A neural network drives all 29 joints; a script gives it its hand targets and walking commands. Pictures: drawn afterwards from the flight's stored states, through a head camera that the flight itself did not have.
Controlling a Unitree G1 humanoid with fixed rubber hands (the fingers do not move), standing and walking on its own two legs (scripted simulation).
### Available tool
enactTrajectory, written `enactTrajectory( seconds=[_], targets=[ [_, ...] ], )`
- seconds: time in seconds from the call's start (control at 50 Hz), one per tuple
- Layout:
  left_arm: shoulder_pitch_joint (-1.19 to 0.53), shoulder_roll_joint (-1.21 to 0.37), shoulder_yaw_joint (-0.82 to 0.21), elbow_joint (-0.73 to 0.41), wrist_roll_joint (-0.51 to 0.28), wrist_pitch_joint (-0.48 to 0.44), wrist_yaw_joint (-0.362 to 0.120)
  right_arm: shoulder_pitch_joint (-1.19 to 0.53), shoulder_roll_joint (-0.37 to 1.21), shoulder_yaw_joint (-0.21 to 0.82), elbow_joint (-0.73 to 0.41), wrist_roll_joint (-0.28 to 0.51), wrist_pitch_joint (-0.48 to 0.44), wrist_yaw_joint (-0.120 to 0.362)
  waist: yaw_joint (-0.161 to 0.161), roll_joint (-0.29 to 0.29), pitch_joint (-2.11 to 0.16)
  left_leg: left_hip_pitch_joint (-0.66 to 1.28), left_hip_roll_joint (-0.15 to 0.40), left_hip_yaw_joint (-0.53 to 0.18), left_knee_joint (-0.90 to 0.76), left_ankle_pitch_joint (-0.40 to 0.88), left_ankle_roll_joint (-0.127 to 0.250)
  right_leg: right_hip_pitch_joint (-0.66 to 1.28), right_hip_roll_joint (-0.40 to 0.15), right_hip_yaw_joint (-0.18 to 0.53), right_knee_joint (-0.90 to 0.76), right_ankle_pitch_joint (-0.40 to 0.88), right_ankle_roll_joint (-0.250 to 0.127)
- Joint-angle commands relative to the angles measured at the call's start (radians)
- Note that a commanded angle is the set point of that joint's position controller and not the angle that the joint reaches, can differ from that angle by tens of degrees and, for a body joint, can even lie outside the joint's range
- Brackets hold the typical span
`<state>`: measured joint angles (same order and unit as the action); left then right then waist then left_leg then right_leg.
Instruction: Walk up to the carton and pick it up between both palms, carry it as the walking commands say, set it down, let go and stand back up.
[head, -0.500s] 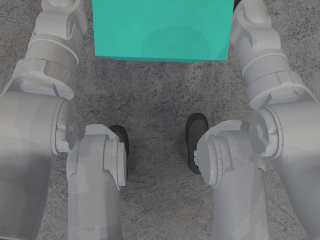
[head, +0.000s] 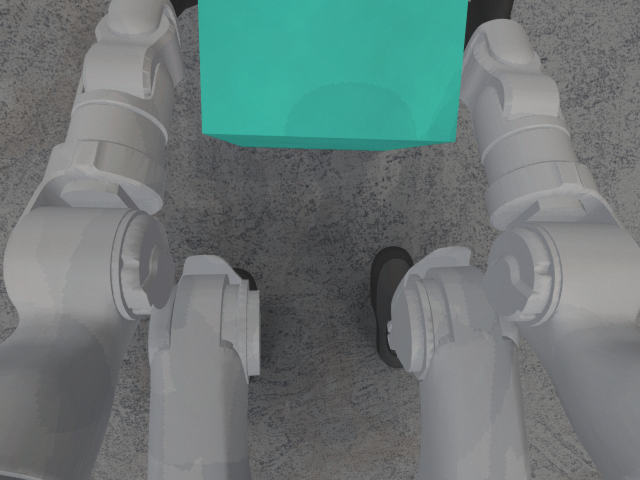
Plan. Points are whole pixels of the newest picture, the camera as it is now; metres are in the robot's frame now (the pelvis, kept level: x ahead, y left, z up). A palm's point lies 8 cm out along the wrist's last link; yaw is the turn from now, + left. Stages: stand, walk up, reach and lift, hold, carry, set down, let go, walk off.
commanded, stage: reach and lift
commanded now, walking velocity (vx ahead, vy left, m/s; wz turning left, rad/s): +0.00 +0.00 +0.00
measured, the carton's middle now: (323, 8) +0.57 -0.01 -0.24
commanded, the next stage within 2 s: none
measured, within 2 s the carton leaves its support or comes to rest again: leaves its support in 0.12 s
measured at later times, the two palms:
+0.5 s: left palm out of the picture +0.56 +0.14 -0.10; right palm (501, 21) +0.52 -0.15 -0.12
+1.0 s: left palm out of the picture +0.54 +0.15 -0.05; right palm out of the picture +0.52 -0.15 -0.05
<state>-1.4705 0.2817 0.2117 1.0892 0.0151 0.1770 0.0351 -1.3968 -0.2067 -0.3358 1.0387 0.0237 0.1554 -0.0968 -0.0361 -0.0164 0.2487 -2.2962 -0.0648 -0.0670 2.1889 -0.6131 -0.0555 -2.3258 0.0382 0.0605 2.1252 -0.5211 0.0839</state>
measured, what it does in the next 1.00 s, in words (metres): rises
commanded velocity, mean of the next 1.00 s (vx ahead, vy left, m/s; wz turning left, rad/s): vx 0.00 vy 0.00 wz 0.00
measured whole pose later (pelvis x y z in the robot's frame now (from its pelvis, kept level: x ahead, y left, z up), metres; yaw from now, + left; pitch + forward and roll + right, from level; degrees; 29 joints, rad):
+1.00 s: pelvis +0.01 +0.00 +0.05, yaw +1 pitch +49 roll -2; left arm -1.26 0.15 0.34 0.84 0.13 0.32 0.04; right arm -1.13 -0.03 -0.46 0.66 -0.11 0.35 -0.12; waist -0.04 0.01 -0.08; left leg -2.26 -0.12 -0.09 1.98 -0.57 -0.07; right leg -2.27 0.07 0.09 1.93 -0.52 0.11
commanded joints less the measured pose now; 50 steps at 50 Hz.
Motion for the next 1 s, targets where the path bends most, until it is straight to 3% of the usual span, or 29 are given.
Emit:
enactTrajectory(
  seconds=[0.0,0.08,0.14,0.16,0.22,0.26,0.34,0.36,0.38,0.44,0.48,0.5,0.52,0.56,0.58,0.6,0.62,0.64,0.66,0.68,0.72,0.74,0.8,0.82,0.84,0.9,0.92,0.94,0.98],
  targets=[
    [-0.45,-0.941,-0.262,-0.188,-0.074,-0.023,-0.236,-0.545,0.911,0.309,-0.197,0.085,-0.013,0.256,0.021,0.058,-1.099,0.466,-0.064,0.141,-0.172,0.41,0.045,0.599,0.085,-0.164,-0.081,0.39,-0.042],
    [-0.469,-0.972,-0.302,-0.231,-0.1,-0.018,-0.229,-0.572,0.941,0.342,-0.267,0.113,-0.012,0.257,0.011,0.074,-1.203,0.525,-0.067,0.144,-0.18,0.45,0.042,0.612,0.093,-0.175,-0.089,0.42,-0.041],
    [-0.495,-1.011,-0.343,-0.265,-0.12,-0.01,-0.218,-0.571,0.939,0.335,-0.288,0.122,-0.004,0.251,-0.026,0.132,-1.311,0.613,-0.069,0.148,-0.186,0.479,0.032,0.624,0.091,-0.188,-0.089,0.432,-0.048],
    [-0.509,-1.004,-0.337,-0.267,-0.124,-0.007,-0.213,-0.61,0.934,0.351,-0.315,0.129,0.0,0.253,-0.002,0.134,-1.323,0.63,-0.067,0.147,-0.195,0.477,0.032,0.622,0.086,-0.19,-0.091,0.424,-0.045],
    [-0.501,-1.02,-0.316,-0.239,-0.114,0.003,-0.214,-0.601,0.941,0.332,-0.299,0.087,0.018,0.253,-0.049,0.077,-1.272,0.564,-0.075,0.148,-0.205,0.396,0.033,0.617,0.085,-0.199,-0.118,0.359,-0.044],
    [-0.464,-1.054,-0.294,-0.198,-0.092,0.029,-0.217,-0.651,0.925,0.346,-0.375,0.085,0.024,0.258,-0.024,0.125,-1.304,0.614,-0.076,0.146,-0.224,0.385,0.032,0.603,0.081,-0.194,-0.141,0.326,-0.046],
    [-0.42,-1.079,-0.225,-0.124,-0.041,0.058,-0.226,-0.663,0.936,0.325,-0.362,0.043,0.054,0.263,-0.024,0.079,-1.217,0.532,-0.086,0.148,-0.262,0.283,0.045,0.581,0.085,-0.201,-0.176,0.226,-0.042],
    [-0.407,-1.096,-0.215,-0.113,-0.039,0.068,-0.228,-0.677,0.911,0.319,-0.388,0.034,0.056,0.264,-0.035,0.103,-1.239,0.545,-0.089,0.149,-0.27,0.274,0.042,0.572,0.082,-0.203,-0.183,0.219,-0.045],
    [-0.387,-1.096,-0.192,-0.093,-0.019,0.073,-0.236,-0.675,0.927,0.318,-0.355,0.017,0.072,0.265,-0.03,0.061,-1.206,0.5,-0.088,0.149,-0.273,0.243,0.049,0.581,0.079,-0.201,-0.193,0.184,-0.042],
    [-0.39,-1.103,-0.198,-0.111,-0.01,0.098,-0.246,-0.674,0.944,0.32,-0.409,0.017,0.085,0.268,-0.04,0.073,-1.297,0.529,-0.09,0.159,-0.291,0.24,0.048,0.635,0.087,-0.21,-0.215,0.199,-0.036],
    [-0.45,-1.111,-0.237,-0.186,-0.051,0.097,-0.246,-0.739,0.957,0.381,-0.495,0.051,0.093,0.265,-0.037,0.032,-1.481,0.599,-0.089,0.159,-0.273,0.313,0.054,0.734,0.086,-0.211,-0.206,0.273,-0.03],
    [-0.465,-1.114,-0.233,-0.19,-0.051,0.097,-0.246,-0.727,0.959,0.374,-0.473,0.041,0.097,0.264,-0.047,0.029,-1.453,0.555,-0.091,0.165,-0.277,0.32,0.053,0.728,0.087,-0.212,-0.212,0.289,-0.031],
    [-0.485,-1.1,-0.261,-0.228,-0.055,0.099,-0.241,-0.724,0.977,0.384,-0.488,0.061,0.101,0.263,-0.031,0.062,-1.522,0.587,-0.089,0.18,-0.28,0.314,0.049,0.754,0.09,-0.204,-0.215,0.293,-0.033],
    [-0.496,-1.124,-0.278,-0.256,-0.065,0.103,-0.245,-0.702,1.006,0.4,-0.476,0.067,0.112,0.261,-0.042,0.039,-1.553,0.596,-0.086,0.182,-0.283,0.335,0.05,0.783,0.092,-0.207,-0.228,0.306,-0.031],
    [-0.464,-1.13,-0.271,-0.255,-0.058,0.109,-0.246,-0.746,1.011,0.42,-0.518,0.082,0.111,0.26,0.0,0.052,-1.571,0.601,-0.091,0.188,-0.293,0.345,0.051,0.799,0.093,-0.202,-0.231,0.318,-0.029],
    [-0.466,-1.105,-0.261,-0.253,-0.044,0.113,-0.248,-0.743,1.017,0.422,-0.501,0.078,0.119,0.26,0.012,0.034,-1.546,0.591,-0.091,0.192,-0.297,0.326,0.051,0.797,0.093,-0.202,-0.242,0.299,-0.027],
    [-0.441,-1.12,-0.27,-0.24,-0.041,0.119,-0.25,-0.716,1.012,0.418,-0.5,0.078,0.121,0.262,0.003,0.059,-1.574,0.613,-0.086,0.191,-0.288,0.344,0.048,0.807,0.094,-0.195,-0.234,0.319,-0.031],
    [-0.412,-1.131,-0.247,-0.222,-0.031,0.121,-0.253,-0.715,1.018,0.417,-0.478,0.067,0.126,0.261,0.007,0.028,-1.529,0.596,-0.088,0.183,-0.298,0.341,0.052,0.798,0.095,-0.204,-0.239,0.307,-0.026],
    [-0.407,-1.12,-0.255,-0.223,-0.02,0.128,-0.257,-0.67,1.025,0.402,-0.471,0.067,0.133,0.268,0.003,0.067,-1.529,0.611,-0.085,0.194,-0.307,0.341,0.045,0.776,0.098,-0.201,-0.249,0.313,-0.027],
    [-0.42,-1.127,-0.256,-0.238,-0.027,0.125,-0.259,-0.643,1.03,0.405,-0.45,0.049,0.137,0.265,-0.013,0.027,-1.519,0.584,-0.084,0.192,-0.301,0.355,0.044,0.8,0.098,-0.203,-0.251,0.327,-0.024],
    [-0.381,-1.128,-0.258,-0.243,-0.012,0.131,-0.269,-0.6,1.065,0.396,-0.438,0.046,0.143,0.271,0.007,0.052,-1.561,0.619,-0.086,0.196,-0.313,0.385,0.038,0.835,0.101,-0.2,-0.255,0.37,-0.021],
    [-0.36,-1.169,-0.269,-0.232,-0.018,0.133,-0.269,-0.549,1.078,0.379,-0.424,0.027,0.145,0.272,-0.019,0.058,-1.549,0.622,-0.092,0.189,-0.317,0.392,0.037,0.813,0.106,-0.204,-0.258,0.371,-0.024],
    [-0.33,-1.196,-0.268,-0.244,-0.003,0.132,-0.267,-0.553,1.107,0.391,-0.435,0.029,0.14,0.275,-0.004,0.045,-1.494,0.606,-0.095,0.175,-0.338,0.44,0.041,0.771,0.11,-0.204,-0.259,0.409,-0.021],
    [-0.317,-1.213,-0.282,-0.266,-0.021,0.13,-0.267,-0.554,1.081,0.404,-0.495,0.034,0.131,0.275,-0.032,0.052,-1.542,0.651,-0.098,0.166,-0.333,0.494,0.036,0.782,0.113,-0.209,-0.265,0.455,-0.023],
    [-0.308,-1.212,-0.281,-0.269,-0.025,0.131,-0.259,-0.545,1.083,0.403,-0.502,0.04,0.133,0.278,-0.024,0.091,-1.558,0.691,-0.101,0.171,-0.341,0.511,0.031,0.764,0.11,-0.21,-0.275,0.455,-0.023],
    [-0.352,-1.211,-0.3,-0.283,-0.031,0.13,-0.249,-0.534,1.067,0.396,-0.481,0.024,0.134,0.282,-0.045,0.079,-1.534,0.688,-0.105,0.159,-0.369,0.468,0.023,0.746,0.11,-0.207,-0.295,0.417,-0.031],
    [-0.303,-1.21,-0.287,-0.257,-0.011,0.137,-0.244,-0.548,1.051,0.39,-0.502,0.025,0.132,0.278,-0.026,0.113,-1.499,0.721,-0.106,0.158,-0.382,0.466,0.022,0.705,0.11,-0.208,-0.304,0.39,-0.03],
    [-0.327,-1.234,-0.313,-0.289,-0.037,0.136,-0.238,-0.584,1.054,0.404,-0.53,0.034,0.132,0.277,-0.046,0.092,-1.551,0.743,-0.107,0.148,-0.383,0.466,0.025,0.742,0.107,-0.212,-0.301,0.386,-0.032],
    [-0.311,-1.243,-0.276,-0.246,-0.006,0.144,-0.235,-0.523,1.034,0.355,-0.47,0.004,0.14,0.283,-0.065,0.123,-1.453,0.744,-0.102,0.141,-0.416,0.429,0.015,0.689,0.105,-0.208,-0.336,0.34,-0.04]
  ],
)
